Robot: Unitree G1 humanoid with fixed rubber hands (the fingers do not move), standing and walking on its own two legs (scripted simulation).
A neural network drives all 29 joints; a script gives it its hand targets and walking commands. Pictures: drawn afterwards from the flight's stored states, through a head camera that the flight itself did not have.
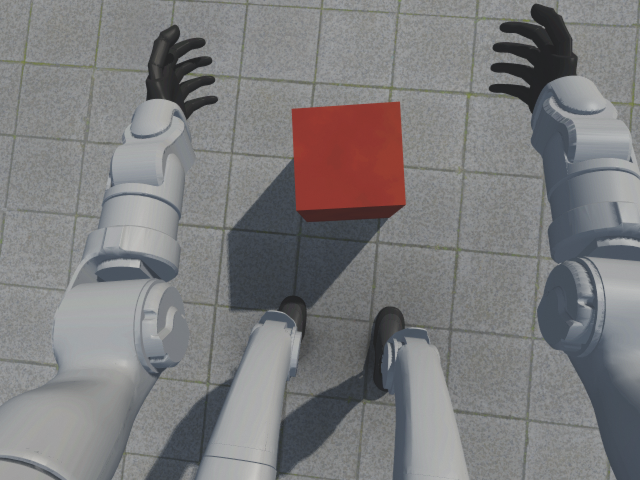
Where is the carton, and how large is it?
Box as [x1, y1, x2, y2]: [292, 102, 405, 221]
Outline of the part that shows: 399,102 292,109 296,210 307,221 389,217 405,204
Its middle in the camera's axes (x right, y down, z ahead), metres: +0.06 -0.16 +0.86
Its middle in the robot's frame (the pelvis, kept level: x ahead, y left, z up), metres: +0.54 +0.03 -0.53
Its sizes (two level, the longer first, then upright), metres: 0.210 0.200 0.250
